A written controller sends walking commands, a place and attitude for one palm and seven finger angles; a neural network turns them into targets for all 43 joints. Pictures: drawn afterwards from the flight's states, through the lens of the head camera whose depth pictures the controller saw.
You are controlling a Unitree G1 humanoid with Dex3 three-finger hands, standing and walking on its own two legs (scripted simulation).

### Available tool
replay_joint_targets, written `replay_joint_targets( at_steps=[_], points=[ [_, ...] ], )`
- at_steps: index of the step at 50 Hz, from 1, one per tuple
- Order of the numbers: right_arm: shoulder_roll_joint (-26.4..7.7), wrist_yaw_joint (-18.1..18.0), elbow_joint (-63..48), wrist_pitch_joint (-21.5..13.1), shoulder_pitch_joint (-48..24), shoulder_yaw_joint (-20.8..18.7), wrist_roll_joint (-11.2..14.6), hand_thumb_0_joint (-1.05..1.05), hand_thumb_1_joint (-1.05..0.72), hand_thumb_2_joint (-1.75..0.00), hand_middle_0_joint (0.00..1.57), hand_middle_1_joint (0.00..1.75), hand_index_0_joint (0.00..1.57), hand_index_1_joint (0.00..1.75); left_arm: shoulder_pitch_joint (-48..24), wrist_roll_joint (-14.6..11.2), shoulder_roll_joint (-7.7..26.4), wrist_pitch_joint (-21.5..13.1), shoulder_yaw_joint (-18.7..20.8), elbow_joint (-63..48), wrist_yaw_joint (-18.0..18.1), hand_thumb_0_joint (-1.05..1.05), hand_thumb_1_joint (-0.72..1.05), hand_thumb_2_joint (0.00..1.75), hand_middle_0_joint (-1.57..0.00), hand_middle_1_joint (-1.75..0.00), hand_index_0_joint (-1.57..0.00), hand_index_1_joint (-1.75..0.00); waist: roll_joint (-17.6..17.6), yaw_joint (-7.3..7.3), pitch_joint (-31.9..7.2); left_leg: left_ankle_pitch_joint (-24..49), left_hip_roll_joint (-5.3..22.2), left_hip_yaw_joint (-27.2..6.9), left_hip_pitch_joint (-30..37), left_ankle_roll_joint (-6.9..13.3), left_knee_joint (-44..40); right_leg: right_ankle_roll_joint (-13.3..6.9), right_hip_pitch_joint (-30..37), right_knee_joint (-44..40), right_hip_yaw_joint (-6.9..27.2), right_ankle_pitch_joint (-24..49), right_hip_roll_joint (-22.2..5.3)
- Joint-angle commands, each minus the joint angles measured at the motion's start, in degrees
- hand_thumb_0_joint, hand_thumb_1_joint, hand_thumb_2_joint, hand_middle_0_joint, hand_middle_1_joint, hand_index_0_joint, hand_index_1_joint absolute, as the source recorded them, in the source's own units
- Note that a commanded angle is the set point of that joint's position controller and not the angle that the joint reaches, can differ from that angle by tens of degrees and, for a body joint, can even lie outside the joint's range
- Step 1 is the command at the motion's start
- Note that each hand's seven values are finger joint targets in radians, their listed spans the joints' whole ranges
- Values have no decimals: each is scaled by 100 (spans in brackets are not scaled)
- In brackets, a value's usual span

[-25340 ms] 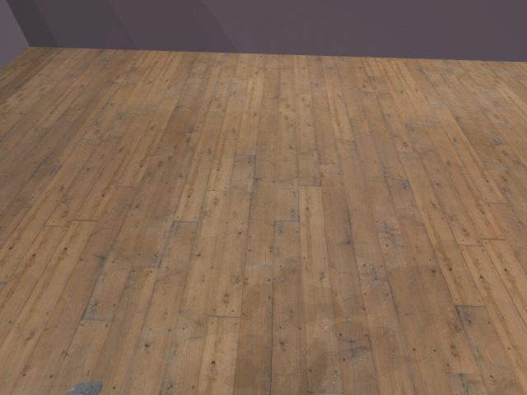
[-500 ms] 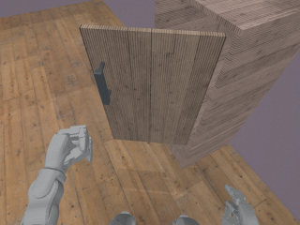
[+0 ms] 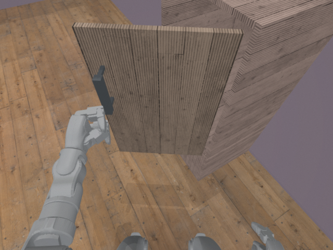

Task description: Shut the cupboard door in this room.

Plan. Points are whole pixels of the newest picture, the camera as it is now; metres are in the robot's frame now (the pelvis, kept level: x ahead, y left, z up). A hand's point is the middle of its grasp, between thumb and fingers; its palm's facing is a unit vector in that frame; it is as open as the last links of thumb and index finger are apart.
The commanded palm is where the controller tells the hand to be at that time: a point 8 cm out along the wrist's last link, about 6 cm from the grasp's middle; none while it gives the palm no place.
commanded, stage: bring the fist close to the handle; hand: left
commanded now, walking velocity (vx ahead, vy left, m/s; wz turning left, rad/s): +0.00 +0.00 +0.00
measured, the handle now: (105, 91) +0.52 +0.18 +0.05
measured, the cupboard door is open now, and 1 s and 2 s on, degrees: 56 54 38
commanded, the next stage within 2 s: push the door shut along its arc in 0.52 s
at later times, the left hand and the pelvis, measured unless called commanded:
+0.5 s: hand (110, 120) +0.42 +0.15 +0.06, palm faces -0.03 -1.00 -0.04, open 3.1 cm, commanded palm +0.40 +0.19 +0.06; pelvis +0.00 +0.00 +0.00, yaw -1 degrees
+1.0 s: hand (113, 106) +0.46 +0.15 +0.06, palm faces -0.12 -0.99 -0.04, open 3.2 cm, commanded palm +0.45 +0.18 +0.06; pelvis -0.01 +0.00 -0.01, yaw +0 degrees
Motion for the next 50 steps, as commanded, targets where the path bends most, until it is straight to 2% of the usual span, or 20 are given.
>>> replay_joint_targets(
  at_steps=[1,5,8,10,13,15,18,20,25,28,29,32,35,37,38,40,43,44,47,50],
  points=[
    [-806,-61,-526,-156,236,-364,31,0,-90,-90,20,30,20,30,-2627,-25,873,-483,295,-636,14,0,90,90,-130,-150,-130,-150,-84,-189,-1844,1432,-101,-215,961,21,-765,-58,861,-764,224,1494,109],
    [-814,-47,-392,-72,377,-374,11,0,-90,-90,20,30,20,30,-3351,36,960,-563,358,-30,3,0,90,90,-130,-150,-130,-150,-66,-311,-1973,1483,-104,-207,904,31,-673,-45,769,-720,257,1594,122],
    [-852,-10,-432,2,502,-417,-21,0,-90,-90,20,30,20,30,-3043,95,1180,-620,621,293,-22,0,90,90,-130,-150,-130,-150,115,-119,-2298,1713,-118,-184,957,23,-655,-83,925,-647,271,1791,131],
    [-827,41,-477,59,537,-434,-22,0,-90,-90,20,30,20,30,-2926,67,1068,-632,582,238,-70,0,90,90,-130,-150,-130,-150,48,-107,-2403,1971,-100,-171,1073,15,-675,-73,997,-634,237,2038,134],
    [-857,62,-574,168,594,-442,-18,0,-90,-90,20,30,20,30,-2469,50,1307,-616,833,260,-68,0,90,90,-130,-150,-130,-150,-210,-21,-2345,1966,-120,-107,823,45,-728,-56,1336,-689,285,2210,153],
    [-823,71,-592,216,591,-434,0,0,-90,-90,20,30,20,30,-2608,35,1209,-640,776,155,-51,0,90,90,-130,-150,-130,-150,-361,-81,-2159,1799,-125,-70,723,54,-785,-29,1338,-763,291,2124,155],
    [-829,41,-592,230,578,-447,-5,0,-90,-90,20,30,20,30,-2849,70,1241,-789,732,-131,1,0,90,90,-130,-150,-130,-150,-113,-127,-2141,1628,-125,-71,825,70,-785,-42,1222,-792,320,1901,169],
    [-801,28,-506,219,582,-455,13,0,-90,-90,20,30,20,30,-3098,70,1018,-847,510,-45,-9,0,90,90,-130,-150,-130,-150,-190,-269,-2016,1455,-108,-80,886,69,-788,-19,1036,-862,312,1696,180],
    [-822,-17,-359,223,594,-433,6,0,-90,-90,20,30,20,30,-3532,101,1053,-909,460,278,-51,0,90,90,-130,-150,-130,-150,-8,-348,-1924,1283,-111,-152,953,65,-792,-40,794,-869,285,1464,179],
    [-867,-26,-374,240,629,-442,-8,0,-90,-90,20,30,20,30,-3402,102,1264,-897,660,356,-73,0,90,90,-130,-150,-130,-150,92,-238,-2173,1489,-111,-189,1086,58,-769,-71,857,-788,269,1611,196],
    [-827,-9,-385,241,594,-429,-7,0,-90,-90,20,30,20,30,-3412,95,1109,-886,540,354,-86,0,90,90,-130,-150,-130,-150,234,-249,-2204,1547,-118,-177,1150,47,-767,-70,839,-780,259,1669,188],
    [-833,29,-444,267,621,-446,-19,0,-90,-90,20,30,20,30,-3139,89,1086,-859,594,396,-84,0,90,90,-130,-150,-130,-150,27,-162,-2279,1824,-100,-205,1199,27,-778,-78,929,-729,212,1894,201],
    [-853,16,-355,319,648,-411,-4,0,-90,-90,20,30,20,30,-3871,174,1171,-821,498,759,-153,0,90,90,-130,-150,-130,-150,-87,-389,-1850,1480,-95,-230,926,50,-729,-51,643,-748,228,1657,203],
    [-886,-9,-359,333,653,-412,-4,0,-90,-90,20,30,20,30,-4075,181,1365,-836,671,1018,-194,0,90,90,-130,-150,-130,-150,-252,-402,-1843,1230,-114,-214,763,75,-701,-45,652,-782,274,1448,205],
    [-913,-33,-345,340,669,-395,-19,0,-90,-90,20,30,20,30,-4303,198,1556,-886,768,1017,-216,0,90,90,-130,-150,-130,-150,-48,-409,-1885,1224,-123,-220,768,84,-659,-59,604,-750,293,1428,206],
    [-881,-35,-288,319,668,-378,-21,0,-90,-90,20,30,20,30,-4796,214,1372,-941,554,1160,-324,0,90,90,-130,-150,-130,-150,78,-514,-2058,1253,-118,-294,926,69,-607,-67,407,-681,266,1380,204],
    [-946,-36,-247,308,785,-397,-40,0,-90,-90,20,30,20,30,-4944,216,1544,-968,669,1401,-458,0,90,90,-130,-150,-130,-150,306,-506,-2397,1572,-101,-366,1189,58,-506,-102,218,-548,225,1508,231],
    [-941,-19,-256,313,792,-387,-39,0,-90,-90,20,30,20,30,-4921,214,1482,-940,609,1489,-517,0,90,90,-130,-150,-130,-150,344,-502,-2474,1653,-95,-378,1194,39,-489,-101,207,-516,217,1557,223],
    [-963,-15,-163,323,873,-398,-40,0,-90,-90,20,30,20,30,-5523,218,1300,-882,363,1644,-621,0,90,90,-130,-150,-130,-150,239,-739,-2351,1529,-67,-442,1155,62,-426,-76,-98,-530,192,1411,235],
    [-1005,-21,-122,332,987,-404,-57,0,-90,-90,20,30,20,30,-5729,240,1468,-855,447,1667,-699,0,90,90,-130,-150,-130,-150,393,-723,-2638,1724,-68,-478,1282,68,-353,-98,-127,-471,191,1509,242]
  ],
)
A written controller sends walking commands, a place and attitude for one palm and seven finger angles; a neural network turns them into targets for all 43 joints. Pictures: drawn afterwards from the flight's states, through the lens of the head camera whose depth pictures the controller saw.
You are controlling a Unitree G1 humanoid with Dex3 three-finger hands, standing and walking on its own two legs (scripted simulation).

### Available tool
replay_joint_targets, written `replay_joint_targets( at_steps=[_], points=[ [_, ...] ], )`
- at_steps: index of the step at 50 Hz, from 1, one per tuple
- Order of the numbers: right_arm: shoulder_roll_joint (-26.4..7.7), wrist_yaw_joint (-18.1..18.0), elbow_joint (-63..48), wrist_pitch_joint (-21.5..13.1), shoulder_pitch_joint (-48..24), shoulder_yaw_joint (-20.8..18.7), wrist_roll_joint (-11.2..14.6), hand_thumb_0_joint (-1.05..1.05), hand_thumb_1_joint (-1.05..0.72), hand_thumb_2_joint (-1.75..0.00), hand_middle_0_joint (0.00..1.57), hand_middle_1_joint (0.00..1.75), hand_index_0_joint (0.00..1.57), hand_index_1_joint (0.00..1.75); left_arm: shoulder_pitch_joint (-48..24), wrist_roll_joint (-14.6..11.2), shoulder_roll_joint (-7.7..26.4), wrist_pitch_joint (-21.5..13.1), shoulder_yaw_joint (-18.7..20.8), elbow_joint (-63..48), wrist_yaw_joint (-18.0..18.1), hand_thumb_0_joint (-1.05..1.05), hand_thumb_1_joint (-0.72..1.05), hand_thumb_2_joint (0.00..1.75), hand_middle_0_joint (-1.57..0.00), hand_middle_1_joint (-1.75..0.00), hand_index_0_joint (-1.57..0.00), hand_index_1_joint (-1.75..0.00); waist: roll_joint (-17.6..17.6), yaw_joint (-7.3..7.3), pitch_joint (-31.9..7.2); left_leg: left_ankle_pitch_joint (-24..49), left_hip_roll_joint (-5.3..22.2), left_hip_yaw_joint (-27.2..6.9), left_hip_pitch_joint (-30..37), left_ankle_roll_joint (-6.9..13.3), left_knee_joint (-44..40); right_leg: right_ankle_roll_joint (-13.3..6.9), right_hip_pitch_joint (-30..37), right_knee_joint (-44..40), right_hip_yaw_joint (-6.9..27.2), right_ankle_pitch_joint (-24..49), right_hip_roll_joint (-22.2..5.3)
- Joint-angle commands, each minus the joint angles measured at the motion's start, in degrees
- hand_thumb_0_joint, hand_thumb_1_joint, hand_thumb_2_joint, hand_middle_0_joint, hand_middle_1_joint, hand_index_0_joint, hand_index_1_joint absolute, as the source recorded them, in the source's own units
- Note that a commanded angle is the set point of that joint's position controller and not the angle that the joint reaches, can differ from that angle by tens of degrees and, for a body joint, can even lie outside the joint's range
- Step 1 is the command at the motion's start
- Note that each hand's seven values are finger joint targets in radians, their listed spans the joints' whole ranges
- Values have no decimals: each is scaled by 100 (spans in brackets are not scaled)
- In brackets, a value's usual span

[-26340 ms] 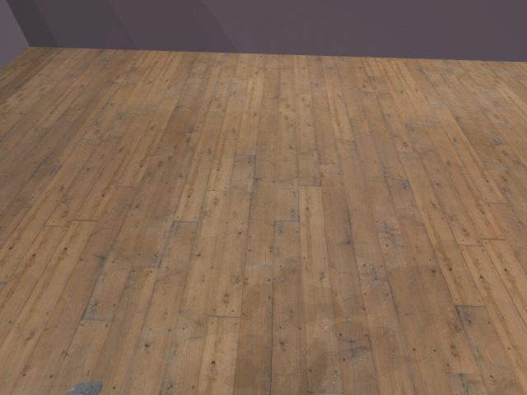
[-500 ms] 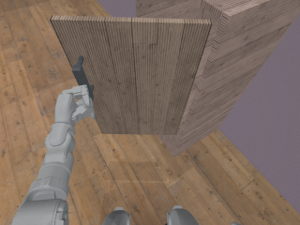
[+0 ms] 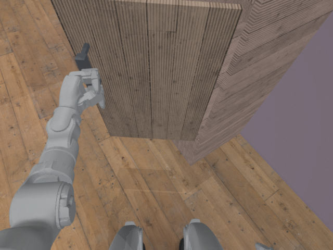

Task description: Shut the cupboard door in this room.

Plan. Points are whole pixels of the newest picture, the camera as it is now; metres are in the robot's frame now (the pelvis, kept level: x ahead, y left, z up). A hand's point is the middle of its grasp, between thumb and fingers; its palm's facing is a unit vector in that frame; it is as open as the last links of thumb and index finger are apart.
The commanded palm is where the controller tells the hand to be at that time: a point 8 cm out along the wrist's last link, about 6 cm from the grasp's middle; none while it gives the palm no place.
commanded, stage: push the door shut along its arc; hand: left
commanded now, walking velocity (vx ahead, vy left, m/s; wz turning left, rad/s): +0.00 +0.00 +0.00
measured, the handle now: (91, 72) +0.54 +0.18 +0.07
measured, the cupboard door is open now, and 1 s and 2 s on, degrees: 54 38 29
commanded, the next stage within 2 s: pull the fist back off the door in 1.28 s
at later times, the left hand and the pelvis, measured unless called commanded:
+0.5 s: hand (113, 74) +0.53 +0.12 +0.07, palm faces -0.25 -0.97 -0.03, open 3.1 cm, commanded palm +0.53 +0.15 +0.07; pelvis -0.01 +0.01 -0.02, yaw -1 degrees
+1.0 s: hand (129, 57) +0.58 +0.08 +0.08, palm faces -0.36 -0.93 -0.02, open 3.1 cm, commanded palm +0.59 +0.11 +0.07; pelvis +0.00 +0.01 -0.03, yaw -3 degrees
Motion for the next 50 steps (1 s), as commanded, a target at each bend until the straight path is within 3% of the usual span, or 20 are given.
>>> replay_joint_targets(
  at_steps=[1,4,8,14,15,16,18,20,22,25,26,28,30,33,37,38,41,45,47,50],
  points=[
    [-949,-75,-336,-122,754,-377,25,0,-90,-90,20,30,20,30,-3137,28,829,-308,-102,-1075,-227,0,90,90,-130,-150,-130,-150,322,-426,-2577,1638,-100,-426,2006,40,-708,-105,544,-758,223,1381,218],
    [-986,-88,-256,-123,842,-367,20,0,-90,-90,20,30,20,30,-3553,29,773,-251,-237,-940,-315,0,90,90,-130,-150,-130,-150,334,-598,-2444,1502,-78,-478,1967,67,-666,-108,264,-771,205,1222,235],
    [-1053,-110,-204,-147,1022,-337,-8,0,-90,-90,20,30,20,30,-3999,69,1194,-153,23,-653,-342,0,90,90,-130,-150,-130,-150,297,-685,-2463,1293,-93,-523,1719,114,-596,-120,206,-734,214,1016,270],
    [-1083,-68,-171,-183,1185,-331,-43,0,-90,-90,20,30,20,30,-4317,108,1233,-48,-63,-551,-571,0,90,90,-130,-150,-130,-150,715,-755,-2863,1597,-42,-605,2015,82,-466,-147,-90,-637,178,1101,285],
    [-1108,-70,-163,-169,1227,-324,-51,0,-90,-90,20,30,20,30,-4324,114,1516,-7,169,-474,-573,0,90,90,-130,-150,-130,-150,700,-713,-2853,1574,-38,-589,1896,85,-433,-151,-36,-624,191,1098,288],
    [-1102,-68,-172,-164,1249,-307,-52,0,-90,-90,20,30,20,30,-4414,125,1551,42,170,-414,-586,0,90,90,-130,-150,-130,-150,572,-769,-2780,1543,-38,-593,1766,100,-432,-139,19,-623,187,1092,299],
    [-1090,-61,-198,-179,1296,-294,-59,0,-90,-90,20,30,20,30,-4590,141,1472,63,95,-407,-606,0,90,90,-130,-150,-130,-150,755,-812,-2733,1549,-52,-577,1762,113,-388,-149,-146,-596,175,1059,315],
    [-1128,-65,-148,-158,1356,-293,-67,0,-90,-90,20,30,20,30,-4778,228,1700,112,190,-323,-593,0,90,90,-130,-150,-130,-150,651,-889,-2722,1496,-15,-601,1672,113,-343,-130,-188,-589,185,1028,315],
    [-1122,-54,-147,-164,1387,-274,-72,0,-90,-90,20,30,20,30,-4841,270,1690,171,137,-194,-623,0,90,90,-130,-150,-130,-150,685,-906,-2706,1440,-20,-601,1570,115,-314,-139,-203,-581,186,981,326],
    [-1148,-60,-145,-177,1478,-280,-98,0,-90,-90,20,30,20,30,-5043,283,1920,195,294,-285,-674,0,90,90,-130,-150,-130,-150,879,-889,-3041,1708,-7,-625,1724,115,-227,-155,-205,-495,179,1134,340],
    [-1138,-47,-148,-175,1482,-273,-89,0,-90,-90,20,30,20,30,-4962,297,1833,259,228,-115,-701,0,90,90,-130,-150,-130,-150,830,-921,-2954,1685,-5,-627,1697,113,-223,-153,-279,-503,160,1106,346],
    [-1146,-58,-155,-175,1561,-252,-110,0,-90,-90,20,30,20,30,-5078,307,2025,314,392,-44,-690,0,90,90,-130,-150,-130,-150,843,-943,-2928,1802,-4,-628,1626,131,-169,-158,-279,-447,140,1182,368],
    [-1141,-42,-134,-173,1564,-262,-127,0,-90,-90,20,30,20,30,-5213,371,1951,335,269,-151,-712,0,90,90,-130,-150,-130,-150,980,-943,-3094,1854,7,-636,1730,110,-118,-148,-367,-437,152,1200,360],
    [-1146,-59,-120,-183,1622,-246,-137,0,-90,-90,20,30,20,30,-5490,382,1904,405,202,-48,-732,0,90,90,-130,-150,-130,-150,895,-1104,-2932,1792,16,-650,1638,144,-58,-146,-553,-410,113,1142,391],
    [-1171,-78,-77,-190,1682,-231,-155,0,-90,-90,20,30,20,30,-5717,444,2208,532,341,107,-791,0,90,90,-130,-150,-130,-150,841,-1138,-3012,1784,25,-634,1433,147,22,-138,-450,-380,130,1185,390],
    [-1162,-87,-87,-211,1705,-217,-161,0,-90,-90,20,30,20,30,-5783,446,2166,536,306,124,-808,0,90,90,-130,-150,-130,-150,1024,-1161,-3045,1889,11,-641,1521,152,51,-155,-567,-337,113,1217,403],
    [-1184,-109,-60,-209,1754,-185,-181,0,-90,-90,20,30,20,30,-5977,553,2457,647,418,348,-813,0,90,90,-130,-150,-130,-150,915,-1243,-2970,1802,28,-624,1246,165,153,-132,-583,-308,123,1188,404],
    [-1166,-88,-90,-229,1809,-204,-223,0,-90,-90,20,30,20,30,-5944,635,2495,679,429,255,-876,0,90,90,-130,-150,-130,-150,1216,-1168,-3417,2255,23,-626,1474,136,266,-156,-559,-165,93,1521,407],
    [-1187,-92,-100,-192,1871,-204,-234,0,-90,-90,20,30,20,30,-5882,665,2721,770,594,299,-915,0,90,90,-130,-150,-130,-150,1102,-1147,-3456,2327,27,-603,1346,143,296,-147,-402,-131,90,1672,422],
    [-1173,-95,-62,-183,1892,-224,-225,0,-90,-90,20,30,20,30,-6159,654,2437,859,353,239,-962,0,90,90,-130,-150,-130,-150,1077,-1287,-3337,2228,34,-599,1336,162,326,-122,-562,-183,94,1622,431]
  ],
)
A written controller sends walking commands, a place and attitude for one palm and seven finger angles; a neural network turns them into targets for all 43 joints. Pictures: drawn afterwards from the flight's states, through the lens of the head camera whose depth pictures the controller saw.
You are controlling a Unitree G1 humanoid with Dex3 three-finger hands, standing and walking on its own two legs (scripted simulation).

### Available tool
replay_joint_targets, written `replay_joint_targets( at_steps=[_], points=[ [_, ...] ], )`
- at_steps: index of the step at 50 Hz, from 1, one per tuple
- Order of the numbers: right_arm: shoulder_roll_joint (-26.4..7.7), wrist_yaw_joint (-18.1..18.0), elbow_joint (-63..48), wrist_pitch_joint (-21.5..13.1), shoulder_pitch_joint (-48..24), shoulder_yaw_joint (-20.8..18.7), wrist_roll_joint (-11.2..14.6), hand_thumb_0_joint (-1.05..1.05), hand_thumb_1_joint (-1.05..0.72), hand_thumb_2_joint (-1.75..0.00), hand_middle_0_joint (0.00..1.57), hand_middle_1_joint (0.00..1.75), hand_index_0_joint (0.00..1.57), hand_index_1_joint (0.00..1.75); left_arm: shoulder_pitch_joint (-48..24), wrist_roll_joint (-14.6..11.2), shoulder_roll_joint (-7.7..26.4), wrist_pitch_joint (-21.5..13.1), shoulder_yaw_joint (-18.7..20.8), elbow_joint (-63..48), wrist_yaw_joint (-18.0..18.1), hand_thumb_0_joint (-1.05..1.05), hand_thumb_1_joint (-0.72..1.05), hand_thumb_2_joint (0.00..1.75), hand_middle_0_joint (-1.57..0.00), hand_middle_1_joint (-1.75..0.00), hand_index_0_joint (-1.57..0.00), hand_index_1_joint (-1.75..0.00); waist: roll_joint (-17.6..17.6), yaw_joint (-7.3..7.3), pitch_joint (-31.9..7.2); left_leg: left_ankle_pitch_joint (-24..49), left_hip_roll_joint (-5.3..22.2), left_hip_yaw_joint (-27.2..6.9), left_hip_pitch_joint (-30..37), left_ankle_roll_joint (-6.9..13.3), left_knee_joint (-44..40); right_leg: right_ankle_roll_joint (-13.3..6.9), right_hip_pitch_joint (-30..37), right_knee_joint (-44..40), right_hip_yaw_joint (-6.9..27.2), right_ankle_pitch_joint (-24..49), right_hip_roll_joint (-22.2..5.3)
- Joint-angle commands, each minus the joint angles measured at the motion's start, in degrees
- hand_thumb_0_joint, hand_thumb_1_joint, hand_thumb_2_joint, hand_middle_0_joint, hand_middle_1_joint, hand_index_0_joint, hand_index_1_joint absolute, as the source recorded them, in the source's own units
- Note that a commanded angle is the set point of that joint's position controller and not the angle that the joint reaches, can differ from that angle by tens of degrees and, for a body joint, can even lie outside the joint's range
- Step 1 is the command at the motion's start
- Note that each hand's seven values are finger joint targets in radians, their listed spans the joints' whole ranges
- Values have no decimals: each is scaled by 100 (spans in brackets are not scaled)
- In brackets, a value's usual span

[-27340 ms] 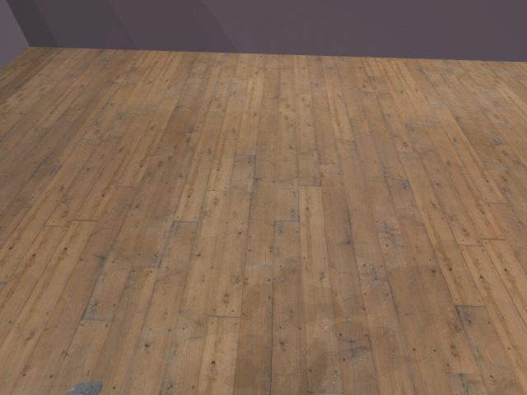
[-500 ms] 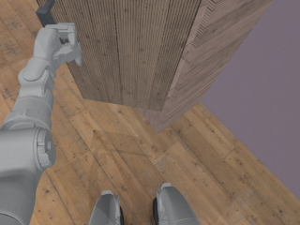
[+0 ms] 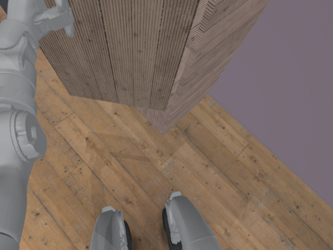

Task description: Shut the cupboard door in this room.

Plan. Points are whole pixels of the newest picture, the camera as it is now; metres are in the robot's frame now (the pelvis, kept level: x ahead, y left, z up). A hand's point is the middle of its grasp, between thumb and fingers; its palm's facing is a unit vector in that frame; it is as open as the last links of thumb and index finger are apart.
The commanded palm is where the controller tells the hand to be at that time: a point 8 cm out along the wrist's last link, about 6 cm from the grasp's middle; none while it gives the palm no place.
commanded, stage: push the door shut along its arc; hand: left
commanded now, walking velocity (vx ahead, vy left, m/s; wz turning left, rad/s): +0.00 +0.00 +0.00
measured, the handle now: (19, 4) +0.63 +0.19 +0.10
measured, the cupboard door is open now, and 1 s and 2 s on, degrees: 38 29 29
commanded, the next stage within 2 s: pull the fist back off the door in 0.28 s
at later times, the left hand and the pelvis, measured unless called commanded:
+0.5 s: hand (75, 2) +0.62 +0.09 +0.11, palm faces -0.07 -0.99 +0.12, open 3.2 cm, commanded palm +0.61 +0.09 +0.11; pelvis +0.00 +0.00 -0.01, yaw +1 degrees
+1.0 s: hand (81, 21) +0.58 +0.08 +0.10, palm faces +0.03 -1.00 -0.02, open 3.1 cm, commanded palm +0.54 +0.12 +0.11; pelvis +0.03 -0.01 +0.03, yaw +1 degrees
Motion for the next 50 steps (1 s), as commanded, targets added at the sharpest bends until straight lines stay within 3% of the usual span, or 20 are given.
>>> replay_joint_targets(
  at_steps=[1,4,7,12,14,19,20,21,22,23,24,26,28,30,33,36,41,42,45,50],
  points=[
    [-1142,-99,-51,-33,1356,-460,27,0,-90,-90,20,30,20,30,-3129,-68,977,-183,-14,-1214,-37,0,90,90,-130,-150,-130,-150,820,-289,-3456,2500,-187,-531,3002,98,-592,-156,1057,-811,107,1701,229],
    [-1140,-117,41,-74,1398,-494,7,0,-90,-90,20,30,20,30,-3485,-99,732,-206,-217,-1493,-85,0,90,90,-130,-150,-130,-150,1123,-349,-3710,2789,-161,-634,3506,74,-570,-182,745,-774,68,1733,230],
    [-1148,-125,145,-94,1402,-488,-3,0,-90,-90,20,30,20,30,-3509,-151,553,-75,-330,-1206,-141,0,90,90,-130,-150,-130,-150,974,-443,-3412,2635,-177,-620,3410,85,-575,-188,654,-857,29,1621,250],
    [-1156,-146,302,-213,1382,-453,-40,0,-90,-90,20,30,20,30,-4058,-151,241,-50,-577,-972,-107,0,90,90,-130,-150,-130,-150,1128,-684,-3102,2325,-175,-669,3365,112,-510,-206,170,-857,-23,1286,264],
    [-1175,-158,333,-257,1409,-457,-60,0,-90,-90,20,30,20,30,-4255,-140,352,-131,-547,-1118,-120,0,90,90,-130,-150,-130,-150,1260,-686,-3319,2492,-171,-701,3518,105,-467,-222,117,-767,-43,1341,260],
    [-1172,-156,410,-337,1330,-441,-75,0,-90,-90,20,30,20,30,-4451,-83,56,-81,-765,-957,-120,0,90,90,-130,-150,-130,-150,1456,-792,-3316,2442,-172,-703,3500,121,-341,-233,-185,-668,-78,1263,279],
    [-1085,-98,158,-350,1678,-326,-208,0,-90,-90,20,30,20,30,-4364,-446,419,30,482,-924,1045,0,90,90,-130,-150,-130,-150,1495,-515,-3312,2105,-75,-817,2949,43,-469,-212,71,-668,-9,1183,191],
    [-1040,9,142,-344,1629,-318,-242,0,-90,-90,20,30,20,30,-4061,-271,143,103,289,-710,1644,0,90,90,-130,-150,-130,-150,1365,-554,-3254,1955,-66,-820,2767,18,-520,-170,106,-635,-8,1092,179],
    [-1019,112,129,-313,1703,-357,-336,0,-90,-90,20,30,20,30,-4037,-210,-83,111,378,-728,2154,0,90,90,-130,-150,-130,-150,1071,-618,-3199,1916,-76,-798,2618,29,-510,-113,169,-660,-23,1101,158],
    [-1014,203,95,-288,1766,-374,-416,0,-90,-90,20,30,20,30,-4018,-25,-29,-19,494,-848,2614,0,90,90,-130,-150,-130,-150,938,-566,-3321,2002,-86,-849,2610,24,-521,-86,274,-622,-22,1130,157],
    [-977,313,35,-246,1774,-389,-498,0,-90,-90,20,30,20,30,-4007,277,-79,-154,436,-944,3075,0,90,90,-130,-150,-130,-150,1130,-518,-3413,2023,-103,-778,2593,3,-491,-73,261,-603,-19,1122,143],
    [-998,510,57,-115,1864,-448,-574,0,-90,-90,20,30,20,30,-4037,990,86,-426,101,-1083,3434,0,90,90,-130,-150,-130,-150,1358,-556,-3624,2219,-111,-732,2790,-9,-450,-81,286,-589,-2,1202,120],
    [-1025,597,7,16,1894,-528,-544,0,-90,-90,20,30,20,30,-4081,1207,125,-613,-77,-1377,3347,0,90,90,-130,-150,-130,-150,1468,-536,-4052,2539,-137,-762,3180,-21,-497,-115,514,-607,19,1454,133],
    [-1039,598,-67,132,1831,-539,-431,0,-90,-90,20,30,20,30,-3813,1010,111,-550,-94,-1358,3047,0,90,90,-130,-150,-130,-150,1434,-431,-4189,2490,-180,-694,3252,-28,-642,-121,923,-755,44,1591,155],
    [-1037,510,-128,228,1852,-480,-331,0,-90,-90,20,30,20,30,-3472,630,332,-370,216,-1198,2722,0,90,90,-130,-150,-130,-150,976,-356,-3967,2196,-227,-566,2819,45,-847,-91,1581,-960,127,1698,185],
    [-958,475,-238,235,1774,-478,-283,0,-90,-90,20,30,20,30,-3011,357,374,-525,445,-1626,2636,0,90,90,-130,-150,-130,-150,795,-140,-3955,2244,-236,-414,2767,49,-994,-68,2095,-1100,196,1961,181],
    [-886,508,-182,246,1753,-535,-274,0,-90,-90,20,30,20,30,-2044,268,-152,-914,271,-1470,2659,0,90,90,-130,-150,-130,-150,325,-36,-3310,2229,-282,-264,2548,52,-1174,-50,2381,-1243,233,2219,170],
    [-889,505,-195,269,1738,-560,-257,0,-90,-90,20,30,20,30,-1819,268,-211,-955,254,-1467,2654,0,90,90,-130,-150,-130,-150,167,12,-3266,2200,-301,-228,2508,56,-1205,-50,2493,-1275,248,2261,167],
    [-857,501,-243,307,1657,-612,-229,0,-90,-90,20,30,20,30,-1345,169,-430,-1078,209,-1633,2613,0,90,90,-130,-150,-130,-150,226,185,-3289,2427,-351,-131,2682,35,-1280,-61,2736,-1309,285,2596,142],
    [-799,485,-265,378,1459,-705,-175,0,-90,-90,20,30,20,30,-883,28,-996,-1315,-126,-2115,2581,0,90,90,-130,-150,-130,-150,152,281,-3251,2753,-372,-87,3112,10,-1374,-58,2854,-1343,265,2972,111]
  ],
)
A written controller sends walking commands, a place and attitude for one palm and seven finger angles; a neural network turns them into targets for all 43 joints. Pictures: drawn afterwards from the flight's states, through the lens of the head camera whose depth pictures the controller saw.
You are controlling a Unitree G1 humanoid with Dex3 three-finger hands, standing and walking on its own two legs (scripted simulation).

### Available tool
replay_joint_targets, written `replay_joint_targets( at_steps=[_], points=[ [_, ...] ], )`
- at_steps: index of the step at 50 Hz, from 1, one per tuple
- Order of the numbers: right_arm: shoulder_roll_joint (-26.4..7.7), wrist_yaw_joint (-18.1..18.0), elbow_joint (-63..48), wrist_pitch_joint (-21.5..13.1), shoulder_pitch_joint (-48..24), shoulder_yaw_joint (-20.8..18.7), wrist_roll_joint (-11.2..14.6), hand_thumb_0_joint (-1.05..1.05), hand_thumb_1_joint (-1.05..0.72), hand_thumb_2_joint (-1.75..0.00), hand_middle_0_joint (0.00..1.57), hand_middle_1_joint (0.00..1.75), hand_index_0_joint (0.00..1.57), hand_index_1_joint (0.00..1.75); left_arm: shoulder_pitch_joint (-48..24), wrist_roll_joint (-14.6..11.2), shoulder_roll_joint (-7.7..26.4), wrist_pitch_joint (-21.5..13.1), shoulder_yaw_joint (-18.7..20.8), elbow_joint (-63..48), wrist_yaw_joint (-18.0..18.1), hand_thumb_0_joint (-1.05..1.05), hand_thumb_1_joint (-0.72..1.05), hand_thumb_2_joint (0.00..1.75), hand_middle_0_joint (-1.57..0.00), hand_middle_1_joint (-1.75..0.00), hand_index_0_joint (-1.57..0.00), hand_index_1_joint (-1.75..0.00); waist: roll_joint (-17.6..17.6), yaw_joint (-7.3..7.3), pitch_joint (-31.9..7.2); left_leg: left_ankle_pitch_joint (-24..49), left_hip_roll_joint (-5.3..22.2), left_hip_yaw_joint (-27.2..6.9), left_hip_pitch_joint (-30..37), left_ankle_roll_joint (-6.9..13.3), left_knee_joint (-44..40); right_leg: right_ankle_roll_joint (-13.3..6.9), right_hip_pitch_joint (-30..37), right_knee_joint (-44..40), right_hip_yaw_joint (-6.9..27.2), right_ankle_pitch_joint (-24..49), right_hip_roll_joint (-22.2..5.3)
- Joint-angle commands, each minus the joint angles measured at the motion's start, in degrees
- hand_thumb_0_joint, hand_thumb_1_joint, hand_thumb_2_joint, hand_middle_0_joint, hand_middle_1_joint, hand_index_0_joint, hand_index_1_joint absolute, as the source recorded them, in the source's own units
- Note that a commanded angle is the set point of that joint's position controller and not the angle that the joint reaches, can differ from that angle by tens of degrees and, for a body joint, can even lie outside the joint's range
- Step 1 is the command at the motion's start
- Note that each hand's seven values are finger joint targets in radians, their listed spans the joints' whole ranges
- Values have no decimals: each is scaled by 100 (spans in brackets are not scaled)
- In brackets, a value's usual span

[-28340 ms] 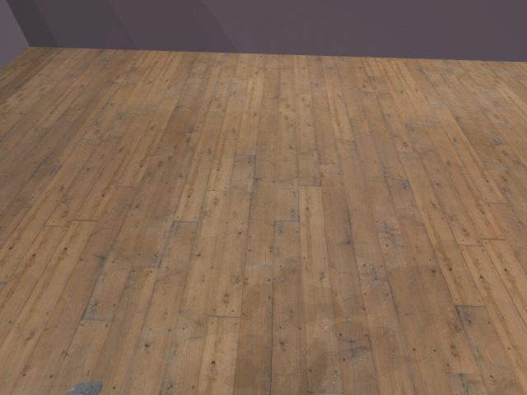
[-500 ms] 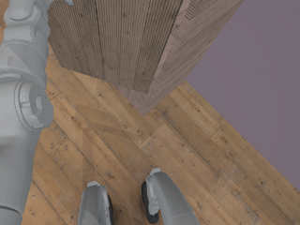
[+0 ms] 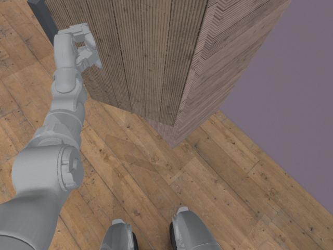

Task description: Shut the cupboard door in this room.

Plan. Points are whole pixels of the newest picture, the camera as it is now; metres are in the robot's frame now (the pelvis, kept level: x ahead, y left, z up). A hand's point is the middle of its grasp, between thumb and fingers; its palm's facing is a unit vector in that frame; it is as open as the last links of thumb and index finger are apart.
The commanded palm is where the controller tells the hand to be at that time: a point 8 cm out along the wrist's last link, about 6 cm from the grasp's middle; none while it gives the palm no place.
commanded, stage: pull the fist back off the door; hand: left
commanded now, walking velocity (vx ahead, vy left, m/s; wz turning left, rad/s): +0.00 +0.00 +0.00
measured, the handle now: (54, 22) +0.66 +0.17 +0.07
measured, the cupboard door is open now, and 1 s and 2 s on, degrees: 29 29 29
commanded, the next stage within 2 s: draw the hand back to the body in 0.26 s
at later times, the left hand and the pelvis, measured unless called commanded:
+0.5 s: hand (93, 70) +0.49 +0.09 +0.09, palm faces +0.01 -1.00 -0.02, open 3.1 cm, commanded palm +0.44 +0.14 +0.10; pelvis -0.01 +0.00 +0.01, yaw +1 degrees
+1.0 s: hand (23, 132) +0.34 +0.17 +0.16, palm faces +0.06 -0.99 -0.16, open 3.1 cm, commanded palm +0.30 +0.22 +0.18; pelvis +0.01 +0.00 +0.07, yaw +1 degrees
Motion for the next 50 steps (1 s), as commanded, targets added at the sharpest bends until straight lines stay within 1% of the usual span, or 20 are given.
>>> replay_joint_targets(
  at_steps=[1,5,9,11,13,16,19,21,23,25,27,30,35,37,39,44,45,46,48,50],
  points=[
    [-901,-85,-210,-12,1007,-470,76,0,-90,-90,20,30,20,30,-2126,-142,566,-621,-185,-1634,-31,0,90,90,-130,-150,-130,-150,134,24,-3179,2670,-328,-141,2181,149,-487,40,2044,-661,208,3009,114],
    [-841,-112,-224,10,759,-519,128,0,-90,-90,20,30,20,30,-1850,-202,122,-833,-551,-2136,-28,0,90,90,-130,-150,-130,-150,303,112,-3185,2893,-333,-141,2625,111,-544,34,2009,-666,175,3120,92],
    [-854,-164,-200,31,545,-532,169,0,-90,-90,20,30,20,30,-1669,-229,11,-919,-636,-2229,28,0,90,90,-130,-150,-130,-150,120,146,-3035,2784,-325,-165,2717,102,-615,38,1955,-684,152,2958,69],
    [-823,-190,-175,37,396,-529,185,0,-90,-90,20,30,20,30,-1763,-232,-262,-939,-893,-2142,37,0,90,90,-130,-150,-130,-150,51,44,-2807,2616,-329,-154,2694,103,-621,53,1831,-730,156,2819,62],
    [-855,-241,-110,29,360,-508,188,0,-90,-90,20,30,20,30,-2057,-201,-102,-978,-837,-2006,85,0,90,90,-130,-150,-130,-150,46,-26,-2642,2426,-328,-196,2640,112,-587,43,1635,-700,166,2610,62],
    [-856,-256,-85,8,214,-492,174,0,-90,-90,20,30,20,30,-2104,-180,-247,-959,-907,-1633,135,0,90,90,-130,-150,-130,-150,-33,-49,-2586,2210,-334,-261,2571,90,-588,43,1453,-686,133,2295,46],
    [-902,-284,-84,-3,178,-452,157,0,-90,-90,20,30,20,30,-2125,-178,63,-926,-644,-1304,152,0,90,90,-130,-150,-130,-150,-92,-47,-2647,2157,-344,-279,2403,103,-558,38,1462,-615,150,2258,34],
    [-901,-268,-329,24,124,-449,175,0,-90,-90,20,30,20,30,-1355,-230,479,-924,-211,-1690,87,0,90,90,-130,-150,-130,-150,17,410,-3306,2499,-380,-184,2570,83,-662,5,2126,-588,202,2625,32],
    [-854,-267,-553,74,86,-425,227,0,-90,-90,20,30,20,30,-711,-293,470,-859,-209,-2081,-53,0,90,90,-130,-150,-130,-150,50,632,-3475,2782,-381,-146,2753,73,-841,-10,2554,-627,195,2930,53],
    [-815,-280,-724,135,-12,-416,342,0,-90,-90,20,30,20,30,-69,-382,427,-673,-293,-2505,-193,0,90,90,-130,-150,-130,-150,-243,735,-3218,2627,-363,-43,2719,86,-1072,10,2932,-886,207,2969,81],
    [-802,-347,-860,150,-86,-425,433,0,-90,-90,20,30,20,30,160,-569,373,-476,-357,-3085,-293,0,90,90,-130,-150,-130,-150,-681,709,-2907,2231,-389,72,2526,153,-1322,64,3428,-1216,271,2970,96],
    [-768,-473,-952,79,-285,-399,560,0,-90,-90,20,30,20,30,672,-854,262,-329,-464,-3895,-427,0,90,90,-130,-150,-130,-150,-823,788,-2557,2012,-391,127,2748,179,-1654,75,3760,-1560,271,2874,108],
    [-727,-606,-830,-130,-592,-351,642,0,-90,-90,20,30,20,30,1281,-960,-34,-239,-933,-4495,-651,0,90,90,-130,-150,-130,-150,-352,773,-1661,1604,-362,85,3332,170,-2093,49,3435,-1984,173,2151,93],
    [-739,-631,-854,-211,-735,-345,676,0,-90,-90,20,30,20,30,1677,-1028,-92,-114,-1021,-4636,-771,0,90,90,-130,-150,-130,-150,-329,818,-1538,1496,-363,77,3515,171,-2235,46,3466,-2136,156,1965,76],
    [-724,-656,-919,-277,-905,-311,715,0,-90,-90,20,30,20,30,2097,-1129,-8,30,-940,-4893,-865,0,90,90,-130,-150,-130,-150,-151,949,-1460,1519,-385,81,3671,166,-2363,32,3599,-2234,146,1934,47],
    [-706,-725,-1181,-400,-1390,-226,773,0,-90,-90,20,30,20,30,2996,-1321,256,352,-750,-5843,-1034,0,90,90,-116,-135,-116,-135,-258,1194,-1240,1729,-386,43,3932,167,-2690,14,4084,-2378,121,2116,-2],
    [-530,-844,-1257,-243,-1704,-244,772,0,-90,-90,20,30,20,30,3265,-749,411,552,-1116,-6305,-604,0,90,90,-113,-132,-113,-132,-387,1275,-1325,1816,-418,92,4251,166,-2963,12,4416,-2723,353,1969,-129],
    [-501,-919,-1335,-198,-1793,-229,762,0,-90,-90,20,30,20,30,3452,-717,238,738,-1161,-6591,-373,0,90,90,-111,-129,-111,-129,-345,1214,-1097,1819,-397,87,4369,166,-3102,31,4449,-2881,314,1930,-149],
    [-542,-1038,-1294,-132,-1928,-183,757,0,-90,-90,20,30,20,30,3855,-630,360,1030,-1097,-6825,-105,0,90,90,-105,-123,-105,-123,-582,1246,-745,1904,-364,50,4529,182,-3323,28,4628,-3106,256,1985,-139],
    [-495,-1099,-1285,-127,-2066,-127,732,0,-90,-90,20,30,20,30,4053,-563,342,1214,-1093,-7193,45,0,90,90,-100,-117,-100,-117,-358,1262,-590,2064,-353,54,4862,185,-3520,29,4776,-3254,229,2167,-152]
  ],
)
